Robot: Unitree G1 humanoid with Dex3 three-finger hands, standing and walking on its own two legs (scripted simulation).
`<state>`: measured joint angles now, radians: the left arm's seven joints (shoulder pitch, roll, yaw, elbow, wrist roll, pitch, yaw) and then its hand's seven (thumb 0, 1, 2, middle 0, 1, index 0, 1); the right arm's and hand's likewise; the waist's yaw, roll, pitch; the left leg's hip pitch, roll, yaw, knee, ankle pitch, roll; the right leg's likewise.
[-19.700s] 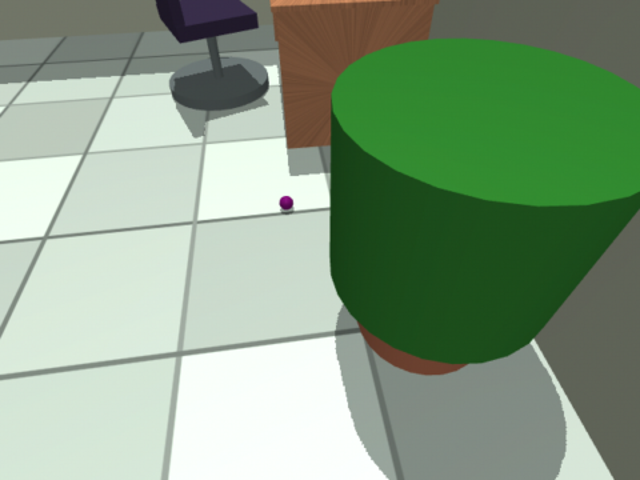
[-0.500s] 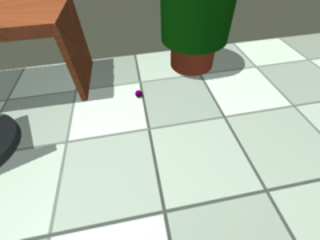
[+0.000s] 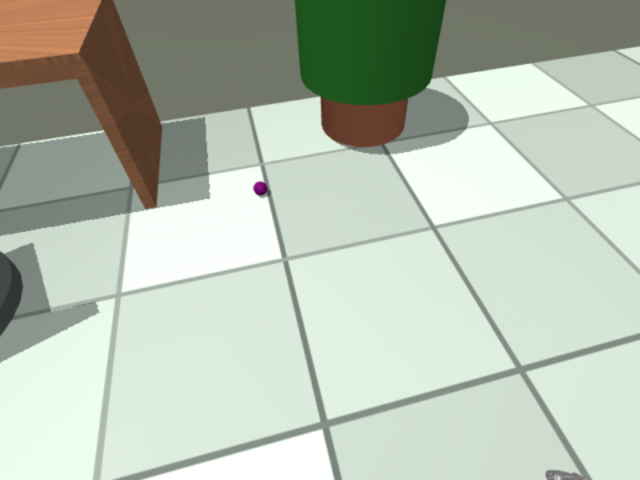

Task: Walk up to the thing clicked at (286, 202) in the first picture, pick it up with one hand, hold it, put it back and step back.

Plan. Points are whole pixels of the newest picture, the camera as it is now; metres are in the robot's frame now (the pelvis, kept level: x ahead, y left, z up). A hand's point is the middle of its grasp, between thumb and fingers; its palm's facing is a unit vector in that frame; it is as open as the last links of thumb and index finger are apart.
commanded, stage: walk up
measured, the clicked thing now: (260, 188) +1.47 +0.33 -0.74
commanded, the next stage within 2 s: stand in 0.90 s
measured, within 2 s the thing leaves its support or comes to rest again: neither
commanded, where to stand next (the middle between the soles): +0.06 +0.03 m, yaw +3 degrees
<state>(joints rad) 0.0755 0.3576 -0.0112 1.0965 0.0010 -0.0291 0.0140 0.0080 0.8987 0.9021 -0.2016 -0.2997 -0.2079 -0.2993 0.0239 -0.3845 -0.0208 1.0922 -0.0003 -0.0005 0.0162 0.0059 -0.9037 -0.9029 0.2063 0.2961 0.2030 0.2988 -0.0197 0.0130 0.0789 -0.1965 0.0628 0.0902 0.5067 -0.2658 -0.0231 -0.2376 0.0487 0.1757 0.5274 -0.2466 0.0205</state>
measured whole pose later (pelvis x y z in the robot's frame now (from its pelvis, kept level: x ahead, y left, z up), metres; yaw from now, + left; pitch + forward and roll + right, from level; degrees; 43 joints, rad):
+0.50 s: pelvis +0.00 +0.01 +0.00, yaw -2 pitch -2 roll +1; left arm 0.09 0.36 0.00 1.08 0.01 -0.01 0.01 0.01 0.90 0.90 -0.20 -0.30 -0.21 -0.30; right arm 0.07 -0.37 -0.04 1.10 -0.01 0.02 0.02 0.01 -0.90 -0.90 0.21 0.30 0.20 0.30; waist -0.04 0.01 0.09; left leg -0.17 0.06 0.14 0.49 -0.27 -0.01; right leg -0.23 0.05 0.22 0.51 -0.24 0.03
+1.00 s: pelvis +0.01 +0.01 +0.00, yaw -1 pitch -2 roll +0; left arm 0.08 0.35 -0.01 1.07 0.01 -0.01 0.01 0.01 0.90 0.90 -0.20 -0.30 -0.21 -0.30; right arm 0.07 -0.37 -0.04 1.09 -0.01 0.02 0.02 0.01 -0.90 -0.90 0.21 0.30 0.20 0.30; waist -0.04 0.01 0.08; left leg -0.16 0.05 0.12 0.47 -0.27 -0.01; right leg -0.20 0.04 0.21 0.48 -0.24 0.04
